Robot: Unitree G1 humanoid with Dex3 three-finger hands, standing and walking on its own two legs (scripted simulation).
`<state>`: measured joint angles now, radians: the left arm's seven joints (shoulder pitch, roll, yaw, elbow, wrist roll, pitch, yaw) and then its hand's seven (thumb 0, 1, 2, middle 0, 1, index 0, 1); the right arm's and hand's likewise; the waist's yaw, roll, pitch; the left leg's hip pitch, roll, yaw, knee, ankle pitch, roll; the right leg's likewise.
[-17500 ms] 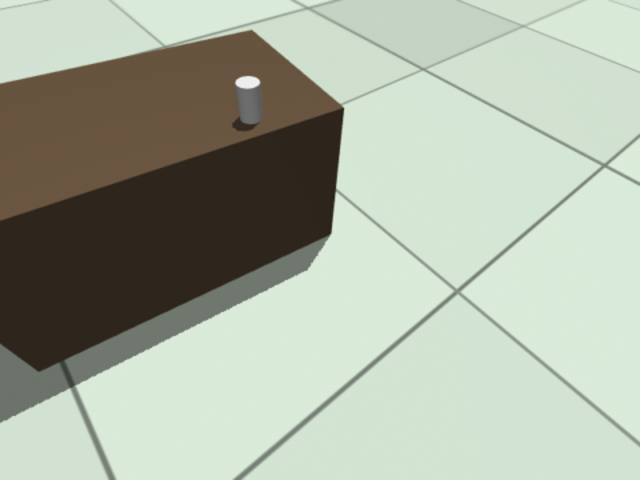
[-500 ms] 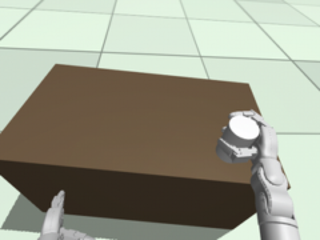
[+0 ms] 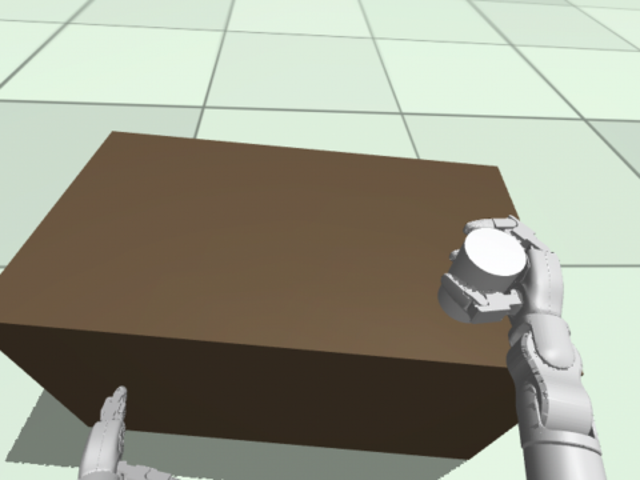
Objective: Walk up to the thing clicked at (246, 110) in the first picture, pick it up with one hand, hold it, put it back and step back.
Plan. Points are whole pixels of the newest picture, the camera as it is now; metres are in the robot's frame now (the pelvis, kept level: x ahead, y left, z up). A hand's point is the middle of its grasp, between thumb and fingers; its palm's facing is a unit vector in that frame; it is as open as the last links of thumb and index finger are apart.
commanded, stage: crouch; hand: right
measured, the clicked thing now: (477, 277) +0.33 -0.18 +0.11
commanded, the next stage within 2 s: lower in 1.06 s
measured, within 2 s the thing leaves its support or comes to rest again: rests again in 2.00 s
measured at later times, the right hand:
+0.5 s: hand (457, 283) +0.37 -0.19 +0.04, palm faces +0.15 +0.99 +0.02, open 9.3 cm
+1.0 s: hand (457, 280) +0.41 -0.21 +0.00, palm faces +0.15 +0.99 +0.03, open 9.3 cm
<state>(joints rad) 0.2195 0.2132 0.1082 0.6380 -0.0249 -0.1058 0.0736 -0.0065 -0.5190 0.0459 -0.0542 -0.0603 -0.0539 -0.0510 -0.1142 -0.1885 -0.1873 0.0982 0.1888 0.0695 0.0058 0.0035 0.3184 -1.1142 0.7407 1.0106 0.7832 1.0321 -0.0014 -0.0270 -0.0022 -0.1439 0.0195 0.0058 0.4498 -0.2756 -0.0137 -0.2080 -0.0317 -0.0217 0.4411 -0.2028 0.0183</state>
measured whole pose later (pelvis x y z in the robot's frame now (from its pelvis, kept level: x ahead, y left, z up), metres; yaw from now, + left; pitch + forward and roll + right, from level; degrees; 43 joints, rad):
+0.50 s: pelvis -0.01 +0.00 -0.01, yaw +1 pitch +5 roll +0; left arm 0.18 0.22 0.09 0.62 -0.01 -0.11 0.07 -0.01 -0.54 0.06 -0.05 -0.05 -0.05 -0.05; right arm -0.32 -0.26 -0.27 0.57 0.18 -0.17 0.07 0.00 0.33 -1.12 0.74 1.02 0.78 1.05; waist 0.06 0.01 0.00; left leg -0.36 0.01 0.00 0.61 -0.32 -0.01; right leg -0.42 -0.05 -0.03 0.60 -0.25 0.02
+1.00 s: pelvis -0.02 -0.01 -0.04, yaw +2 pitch +12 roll +1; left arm 0.28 0.21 0.05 0.39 0.01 -0.12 0.04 -0.01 -0.53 0.06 -0.07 -0.06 -0.06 -0.06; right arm -0.51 -0.34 -0.36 0.91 0.15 -0.37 0.11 0.00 0.33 -1.13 0.74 1.02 0.78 1.05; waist 0.11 0.03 -0.08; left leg -0.62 0.00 -0.01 0.81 -0.39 -0.03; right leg -0.69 -0.06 -0.03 0.83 -0.35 0.00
